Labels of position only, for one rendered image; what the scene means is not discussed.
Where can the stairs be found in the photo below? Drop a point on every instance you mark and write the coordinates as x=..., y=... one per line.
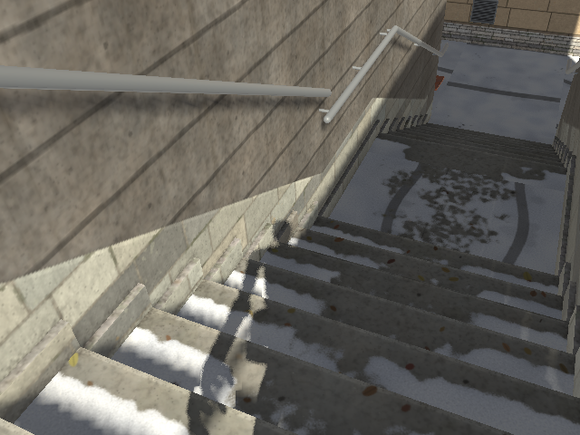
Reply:
x=481, y=141
x=344, y=330

